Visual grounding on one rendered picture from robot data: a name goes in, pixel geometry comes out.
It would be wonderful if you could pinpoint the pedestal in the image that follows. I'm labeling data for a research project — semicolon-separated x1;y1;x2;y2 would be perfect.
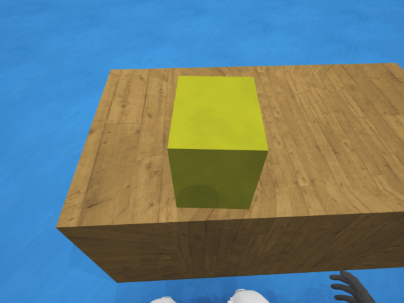
56;63;404;283

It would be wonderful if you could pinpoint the right robot hand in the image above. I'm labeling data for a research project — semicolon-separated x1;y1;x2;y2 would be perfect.
330;270;376;303

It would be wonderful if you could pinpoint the robot right thigh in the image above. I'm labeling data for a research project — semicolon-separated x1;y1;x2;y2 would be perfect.
227;290;269;303

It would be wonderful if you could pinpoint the carton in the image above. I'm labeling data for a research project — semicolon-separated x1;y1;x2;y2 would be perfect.
167;76;269;210

